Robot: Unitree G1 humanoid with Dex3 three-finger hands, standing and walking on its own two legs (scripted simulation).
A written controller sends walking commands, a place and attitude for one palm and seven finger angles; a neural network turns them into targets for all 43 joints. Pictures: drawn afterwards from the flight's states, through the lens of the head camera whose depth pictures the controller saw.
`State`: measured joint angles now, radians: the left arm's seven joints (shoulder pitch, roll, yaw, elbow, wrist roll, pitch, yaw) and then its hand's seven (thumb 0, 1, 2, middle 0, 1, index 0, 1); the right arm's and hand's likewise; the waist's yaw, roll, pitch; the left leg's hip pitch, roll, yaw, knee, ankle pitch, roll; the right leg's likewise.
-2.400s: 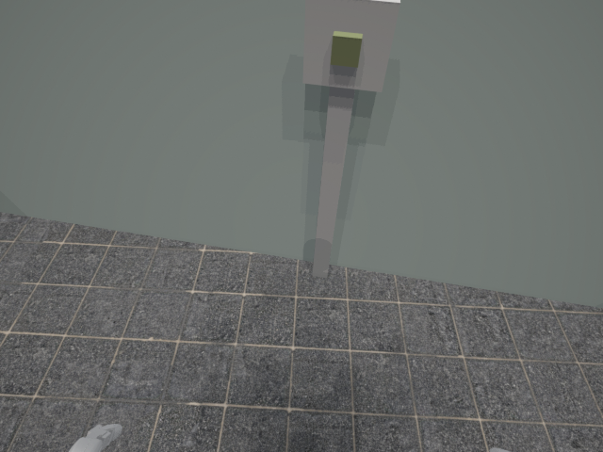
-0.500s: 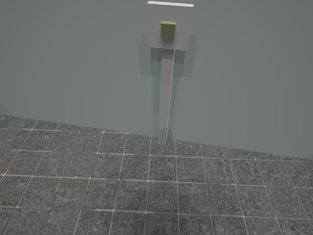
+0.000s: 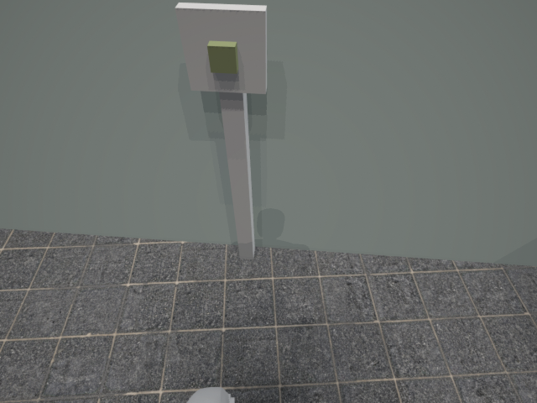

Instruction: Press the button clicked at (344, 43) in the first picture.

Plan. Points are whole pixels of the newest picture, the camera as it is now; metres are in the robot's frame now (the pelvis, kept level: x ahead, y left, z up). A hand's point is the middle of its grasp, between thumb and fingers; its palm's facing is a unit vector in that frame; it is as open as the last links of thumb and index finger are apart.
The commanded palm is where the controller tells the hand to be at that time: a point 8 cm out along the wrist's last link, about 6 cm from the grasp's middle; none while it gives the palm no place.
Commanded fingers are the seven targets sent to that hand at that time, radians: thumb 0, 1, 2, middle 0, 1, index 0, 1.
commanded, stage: take the last steps up to it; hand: left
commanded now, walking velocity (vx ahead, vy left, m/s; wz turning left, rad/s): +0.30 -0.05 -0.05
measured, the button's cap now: (223, 56) +0.74 +0.16 +0.15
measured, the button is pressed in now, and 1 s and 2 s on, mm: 0 0 0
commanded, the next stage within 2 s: come to a stop and stand still in 0.36 s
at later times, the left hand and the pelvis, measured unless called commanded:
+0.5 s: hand (167, 378) +0.19 +0.21 -0.19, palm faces +0.01 -0.99 -0.14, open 7.4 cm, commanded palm none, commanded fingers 0.00 0.90 0.90 -0.20 -0.30 -0.20 -0.30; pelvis +0.20 +0.04 +0.00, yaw -4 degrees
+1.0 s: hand (207, 304) +0.32 +0.16 -0.16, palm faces -0.02 -0.96 -0.27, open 7.3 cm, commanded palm none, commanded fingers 0.00 0.90 0.90 -0.20 -0.30 -0.20 -0.30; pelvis +0.24 -0.02 -0.01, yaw -3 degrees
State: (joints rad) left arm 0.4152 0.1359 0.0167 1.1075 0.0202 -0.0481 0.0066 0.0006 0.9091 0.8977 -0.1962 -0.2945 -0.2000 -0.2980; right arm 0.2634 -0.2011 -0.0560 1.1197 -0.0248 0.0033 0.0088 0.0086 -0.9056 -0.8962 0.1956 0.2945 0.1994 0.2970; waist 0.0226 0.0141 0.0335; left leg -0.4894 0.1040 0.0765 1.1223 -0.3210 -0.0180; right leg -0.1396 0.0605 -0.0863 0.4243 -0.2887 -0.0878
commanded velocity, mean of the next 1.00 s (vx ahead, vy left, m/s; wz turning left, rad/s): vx -0.02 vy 0.01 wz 0.00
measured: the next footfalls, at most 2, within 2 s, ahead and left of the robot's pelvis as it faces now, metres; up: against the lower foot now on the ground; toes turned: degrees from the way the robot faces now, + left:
left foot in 0.32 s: +0.27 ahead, +0.10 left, +0.00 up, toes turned +7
right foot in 0.86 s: +0.31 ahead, -0.13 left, +0.00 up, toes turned -8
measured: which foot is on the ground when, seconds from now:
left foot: up 0.00-0.30, down 0.32-0.86, up 0.88-1.00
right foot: down 0.00-0.32, up 0.34-0.84, down 0.86-1.00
